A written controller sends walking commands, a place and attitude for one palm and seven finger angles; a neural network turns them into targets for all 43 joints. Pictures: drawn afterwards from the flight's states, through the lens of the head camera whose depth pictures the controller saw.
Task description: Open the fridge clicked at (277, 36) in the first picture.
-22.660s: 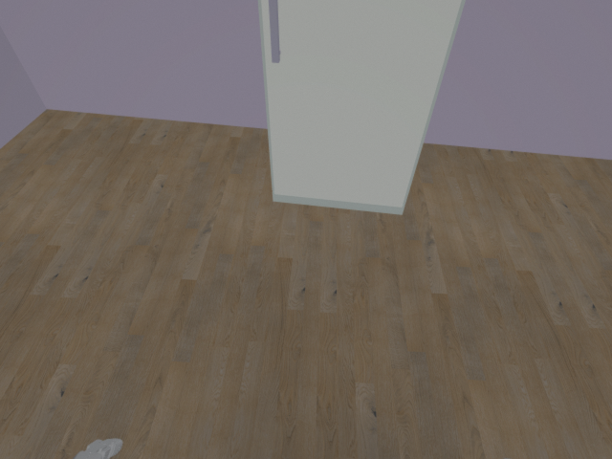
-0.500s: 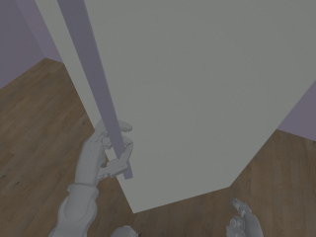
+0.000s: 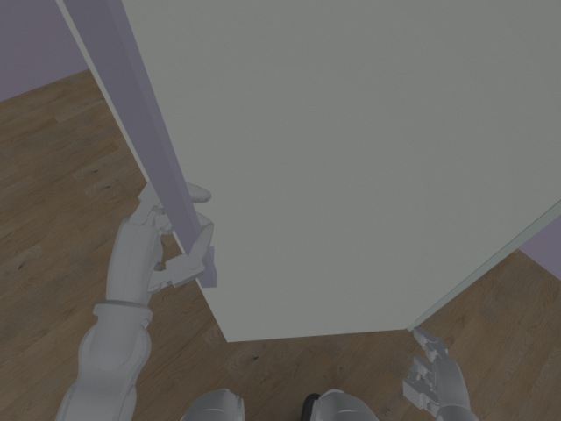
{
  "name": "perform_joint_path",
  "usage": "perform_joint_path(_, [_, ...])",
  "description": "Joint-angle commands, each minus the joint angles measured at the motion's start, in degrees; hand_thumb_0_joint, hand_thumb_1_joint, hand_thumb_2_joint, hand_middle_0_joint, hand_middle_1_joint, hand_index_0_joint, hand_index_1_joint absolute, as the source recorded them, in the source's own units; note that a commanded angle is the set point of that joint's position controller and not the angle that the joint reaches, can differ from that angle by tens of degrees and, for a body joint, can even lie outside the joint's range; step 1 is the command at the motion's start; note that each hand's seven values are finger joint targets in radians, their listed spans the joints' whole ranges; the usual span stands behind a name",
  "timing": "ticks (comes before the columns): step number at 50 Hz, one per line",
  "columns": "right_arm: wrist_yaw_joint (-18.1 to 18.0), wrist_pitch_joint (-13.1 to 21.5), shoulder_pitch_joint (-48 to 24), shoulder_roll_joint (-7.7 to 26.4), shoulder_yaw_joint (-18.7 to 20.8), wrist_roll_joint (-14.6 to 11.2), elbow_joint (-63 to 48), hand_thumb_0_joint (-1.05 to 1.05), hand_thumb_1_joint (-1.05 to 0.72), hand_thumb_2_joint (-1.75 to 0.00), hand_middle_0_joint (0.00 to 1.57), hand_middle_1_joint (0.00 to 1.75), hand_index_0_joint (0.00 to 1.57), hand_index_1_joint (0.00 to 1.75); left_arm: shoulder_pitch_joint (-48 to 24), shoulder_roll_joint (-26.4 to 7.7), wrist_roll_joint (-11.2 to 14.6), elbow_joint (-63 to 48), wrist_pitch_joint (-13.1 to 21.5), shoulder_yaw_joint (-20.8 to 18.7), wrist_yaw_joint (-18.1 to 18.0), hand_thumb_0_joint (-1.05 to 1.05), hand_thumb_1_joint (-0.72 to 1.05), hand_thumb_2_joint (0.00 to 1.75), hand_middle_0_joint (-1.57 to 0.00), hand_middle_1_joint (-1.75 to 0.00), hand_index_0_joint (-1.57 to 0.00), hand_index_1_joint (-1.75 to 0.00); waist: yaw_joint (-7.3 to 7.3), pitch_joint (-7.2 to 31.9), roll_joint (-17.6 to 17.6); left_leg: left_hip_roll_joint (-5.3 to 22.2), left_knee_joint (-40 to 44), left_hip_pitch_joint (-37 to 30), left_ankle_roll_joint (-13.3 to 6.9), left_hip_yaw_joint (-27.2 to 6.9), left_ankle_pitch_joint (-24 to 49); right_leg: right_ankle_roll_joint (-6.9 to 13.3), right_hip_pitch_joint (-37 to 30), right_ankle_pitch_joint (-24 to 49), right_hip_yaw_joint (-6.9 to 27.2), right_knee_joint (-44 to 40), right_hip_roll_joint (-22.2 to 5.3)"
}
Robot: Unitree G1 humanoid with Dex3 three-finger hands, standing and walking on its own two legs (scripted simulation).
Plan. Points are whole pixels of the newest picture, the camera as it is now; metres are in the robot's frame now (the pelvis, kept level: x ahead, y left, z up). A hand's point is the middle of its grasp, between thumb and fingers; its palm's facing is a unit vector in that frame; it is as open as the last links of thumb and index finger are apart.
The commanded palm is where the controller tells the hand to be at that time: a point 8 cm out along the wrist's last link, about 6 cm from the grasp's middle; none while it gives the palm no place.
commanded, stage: walk backward, drawing the door open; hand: left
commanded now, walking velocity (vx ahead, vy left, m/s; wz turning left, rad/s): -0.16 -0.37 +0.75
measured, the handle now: (174, 172) +0.33 +0.12 +0.20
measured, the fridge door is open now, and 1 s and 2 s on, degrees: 55 68 68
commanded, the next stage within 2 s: stop walking and hold the door back in 0.30 s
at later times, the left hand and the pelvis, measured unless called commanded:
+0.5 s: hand (237, 369) +0.16 +0.05 +0.12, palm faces +0.45 -0.86 -0.22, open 6.3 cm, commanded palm +0.14 +0.09 +0.12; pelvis -0.05 -0.20 +0.00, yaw +23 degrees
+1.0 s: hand (232, 342) +0.19 +0.05 +0.13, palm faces +0.58 -0.78 -0.23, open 5.5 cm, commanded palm +0.14 +0.09 +0.12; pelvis -0.08 -0.27 +0.01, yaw +31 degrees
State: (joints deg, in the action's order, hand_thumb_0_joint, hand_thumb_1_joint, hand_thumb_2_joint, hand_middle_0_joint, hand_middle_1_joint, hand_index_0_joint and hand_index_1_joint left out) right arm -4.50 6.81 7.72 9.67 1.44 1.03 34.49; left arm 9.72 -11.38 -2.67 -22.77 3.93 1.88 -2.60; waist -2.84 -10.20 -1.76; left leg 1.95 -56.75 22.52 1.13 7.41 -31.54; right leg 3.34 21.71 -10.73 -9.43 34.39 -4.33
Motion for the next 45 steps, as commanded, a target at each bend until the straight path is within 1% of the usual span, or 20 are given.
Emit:
perform_joint_path(1, [-0.91, 5.20, 3.81, 5.49, 1.09, 0.58, -9.83, 0.00, -0.90, -0.90, 0.20, 0.30, 0.20, 0.30, -14.21, -2.53, 0.73, -19.09, 6.58, -1.86, -0.42, 0.00, 0.90, 0.90, -0.45, -1.40, -0.45, -1.40, -1.63, 18.09, 7.30, 12.64, 37.09, -23.64, -5.90, -20.18, 10.01, -0.55, 15.72, -6.07, 3.29, 12.93, -3.96])
perform_joint_path(2, [-1.03, 4.93, 2.09, 8.44, 1.98, 1.42, -11.28, 0.00, -0.90, -0.90, 0.20, 0.30, 0.20, 0.30, -12.99, -2.24, -0.42, -16.70, 7.71, -0.90, -0.36, 0.00, 0.90, 0.90, -0.45, -1.40, -0.45, -1.40, 0.00, 14.95, 20.78, 30.48, 44.55, -26.38, -11.67, -46.55, 29.48, -5.88, 25.10, -18.60, 5.22, 25.81, 1.19])
perform_joint_path(3, [-1.08, 4.51, 0.30, 9.46, 2.53, 1.36, -11.14, 0.00, -0.90, -0.90, 0.20, 0.30, 0.20, 0.30, -13.00, -4.54, -1.56, -15.39, 9.18, -3.64, -0.52, 0.00, 0.90, 0.90, -0.45, -1.40, -0.45, -1.40, 1.50, 17.08, 15.34, 33.87, 42.82, -26.41, -16.19, -48.26, 46.42, -7.01, 24.13, -17.37, 12.05, 32.23, 0.79])
perform_joint_path(4, [-0.60, 4.81, 0.31, 7.91, 2.70, 1.27, -9.39, 0.00, -0.90, -0.90, 0.20, 0.30, 0.20, 0.30, -14.50, -5.11, -1.43, -19.30, 10.12, -3.58, 0.52, 0.00, 0.90, 0.90, -0.45, -1.40, -0.45, -1.40, -0.26, 17.87, 13.15, 28.19, 39.64, -25.09, -13.81, -42.66, 42.37, -6.74, 23.65, -13.85, 14.20, 35.87, 1.10])
perform_joint_path(8, [0.46, 4.73, -2.42, 8.79, 3.15, 0.03, -6.84, 0.00, -0.90, -0.90, 0.20, 0.30, 0.20, 0.30, -12.31, -3.44, 0.02, -15.73, 8.42, -4.47, 0.31, 0.00, 0.90, 0.90, -0.45, -1.40, -0.45, -1.40, 1.96, 14.45, 17.28, 17.35, 35.89, -11.24, -7.48, -20.51, 32.10, -6.31, 5.51, -8.38, 12.18, 20.97, 0.27])
perform_joint_path(11, [0.55, 4.73, -1.69, 8.05, 2.87, -1.22, -7.62, 0.00, -0.90, -0.90, 0.20, 0.30, 0.20, 0.30, -11.74, -4.84, 1.25, -15.18, 7.65, -6.98, -0.97, 0.00, 0.90, 0.90, -0.45, -1.40, -0.45, -1.40, 2.04, 19.21, 17.73, 11.75, 34.78, -4.34, -4.98, -17.25, 16.95, -6.56, -14.49, -8.63, 5.07, 1.60, 5.81])
perform_joint_path(13, [0.38, 4.23, -1.56, 6.06, 1.91, -1.89, -7.36, 0.00, -0.90, -0.90, 0.20, 0.30, 0.20, 0.30, -10.03, -6.54, 1.54, -15.15, 7.49, -8.10, -1.53, 0.00, 0.90, 0.90, -0.45, -1.40, -0.45, -1.40, 2.08, 19.78, 6.08, 4.72, 24.48, -1.71, -2.77, -12.85, 7.40, -5.79, -18.87, -3.81, 4.82, -11.86, 3.56])
perform_joint_path(14, [0.40, 3.87, -2.99, 3.20, 1.09, -2.12, -7.56, 0.00, -0.90, -0.90, 0.20, 0.30, 0.20, 0.30, -10.90, -10.51, 1.42, -17.48, 7.03, -10.80, -2.02, 0.00, 0.90, 0.90, -0.45, -1.40, -0.45, -1.40, 2.60, 19.37, -10.54, -2.26, 5.76, 4.79, 0.31, -4.42, 0.95, -1.27, -18.13, -3.22, 13.47, -16.94, -6.99])
perform_joint_path(15, [0.12, 4.32, -4.61, 1.98, 1.07, -1.55, -7.74, 0.00, -0.90, -0.90, 0.20, 0.30, 0.20, 0.30, -11.82, -15.76, 1.34, -20.54, 7.12, -16.88, -2.68, 0.00, 0.90, 0.90, -0.45, -1.40, -0.45, -1.40, 4.70, 20.22, -19.59, -3.03, -15.52, 10.80, 0.46, -5.24, -5.61, 5.95, -13.26, 4.42, 24.07, -17.95, -17.44])
perform_joint_path(18, [-0.49, 3.51, -4.55, 3.55, 2.11, -1.29, -7.53, 0.00, -0.90, -0.90, 0.20, 0.30, 0.20, 0.30, -5.93, -12.80, 2.59, -19.44, 6.99, -16.65, -2.30, 0.00, 0.90, 0.90, -0.45, -1.40, -0.45, -1.40, 3.54, 20.52, -9.07, 1.57, -22.78, 10.83, 1.13, -5.43, -4.79, 10.61, -16.69, 26.34, 16.48, -9.36, -17.31])
perform_joint_path(20, [-0.91, 2.59, -4.98, 2.67, 0.67, -0.92, -8.20, 0.00, -0.90, -0.90, 0.20, 0.30, 0.20, 0.30, -6.79, -10.12, 3.34, -19.31, 6.74, -14.50, -2.24, 0.00, 0.90, 0.90, -0.45, -1.40, -0.45, -1.40, 2.95, 19.55, -9.59, 2.57, -10.20, 3.25, 0.76, -3.91, -4.73, 7.72, -13.79, 27.78, 8.31, -7.37, -15.22])
perform_joint_path(26, [-1.82, 1.26, -0.68, 6.25, -0.96, -0.28, -6.42, 0.00, -0.90, -0.90, 0.20, 0.30, 0.20, 0.30, -29.79, -6.69, 3.56, -2.13, 4.26, -7.72, -4.75, 0.00, 0.90, 0.90, -0.45, -1.40, -0.45, -1.40, 1.56, 25.30, -5.89, -0.91, 25.90, -11.97, -1.78, -4.28, 10.18, 2.05, -9.63, 12.94, 14.11, -5.01, -15.44])
perform_joint_path(27, [-2.02, 0.82, -0.96, 7.67, -0.62, -0.58, -6.65, 0.00, -0.90, -0.90, 0.20, 0.30, 0.20, 0.30, -32.93, -5.88, 3.90, -0.02, 4.25, -5.47, -4.87, 0.00, 0.90, 0.90, -0.45, -1.40, -0.45, -1.40, 1.26, 24.13, 2.03, 0.82, 34.64, -17.67, -2.64, -6.05, 15.03, -0.26, -6.08, 8.63, 12.22, 1.02, -12.10])
perform_joint_path(29, [-1.33, 0.04, -3.59, 9.78, -0.71, -1.61, -9.39, 0.00, -0.90, -0.90, 0.20, 0.30, 0.20, 0.30, -40.41, -3.29, 4.01, 1.60, 4.73, -0.28, -5.01, 0.00, 0.90, 0.90, -0.45, -1.40, -0.45, -1.40, 3.60, 21.57, 22.75, 20.11, 37.45, -21.60, -11.96, -27.34, 45.07, -6.84, 7.30, -19.06, 4.78, 16.29, -0.30])
perform_joint_path(32, [-0.93, -1.06, -2.13, 8.76, -0.97, -2.32, -5.43, 0.00, -0.90, -0.90, 0.20, 0.30, 0.20, 0.30, -50.18, -6.98, 2.83, 10.73, 4.58, -3.00, -4.82, 0.00, 0.90, 0.90, -0.45, -1.40, -0.45, -1.40, 1.62, 21.94, 14.64, 17.10, 35.61, -21.20, -13.36, -24.86, 37.28, -5.78, 10.08, -15.87, 9.21, 25.75, -0.28])
perform_joint_path(38, [-1.68, -1.69, -1.88, 10.02, -1.62, -2.59, -3.74, 0.00, -0.90, -0.90, 0.20, 0.30, 0.20, 0.30, -61.25, -3.24, 4.57, 29.84, 2.10, 0.53, -3.45, 0.00, 0.90, 0.90, -0.45, -1.40, -0.45, -1.40, 2.86, 21.26, 10.19, 9.48, 33.50, -8.24, -8.56, -12.88, 7.31, -5.28, -11.37, -11.91, 2.55, 0.51, 3.99])
perform_joint_path(39, [-1.90, -1.91, -1.54, 9.92, -1.46, -2.38, -3.33, 0.00, -0.90, -0.90, 0.20, 0.30, 0.20, 0.30, -62.03, -6.65, 4.25, 32.73, 2.21, -2.52, -3.58, 0.00, 0.90, 0.90, -0.45, -1.40, -0.45, -1.40, 3.27, 21.60, 6.33, 6.38, 27.74, -5.14, -6.41, -9.77, 4.45, -4.14, -15.74, -11.52, 5.66, -6.83, 2.45])
perform_joint_path(41, [-2.18, -2.37, -2.72, 8.78, -0.98, -1.82, -4.14, 0.00, -0.90, -0.90, 0.20, 0.30, 0.20, 0.30, -62.40, -13.43, 4.66, 36.48, 2.20, -7.83, -3.48, 0.00, 0.90, 0.90, -0.45, -1.40, -0.45, -1.40, 4.30, 17.19, -18.13, -3.70, 0.89, 11.09, -0.90, -5.86, -0.35, 6.00, -16.85, -17.15, 40.95, -23.59, -18.67])
perform_joint_path(42, [-2.12, -1.89, -3.20, 9.95, -0.47, -1.17, -3.14, 0.00, -0.90, -0.90, 0.20, 0.30, 0.20, 0.30, -59.86, -17.09, 4.82, 38.60, 2.31, -12.07, -3.93, 0.00, 0.90, 0.90, -0.45, -1.40, -0.45, -1.40, 5.25, 17.38, -8.50, -2.39, -6.57, 11.37, 0.08, -9.77, 1.79, 8.20, -15.41, -13.73, 43.85, -24.67, -22.37])
perform_joint_path(45, [-1.43, -1.46, -1.58, 8.65, -1.09, -1.51, -1.26, 0.00, -0.90, -0.90, 0.20, 0.30, 0.20, 0.30, -63.54, -15.58, 4.99, 38.43, 4.30, -13.02, -3.47, 0.00, 0.90, 0.90, -0.45, -1.40, -0.45, -1.40, 3.59, 19.63, -11.20, -0.38, -8.52, 11.44, 1.02, -10.52, 8.88, 4.92, -17.67, -2.15, 27.03, -16.18, -15.72])
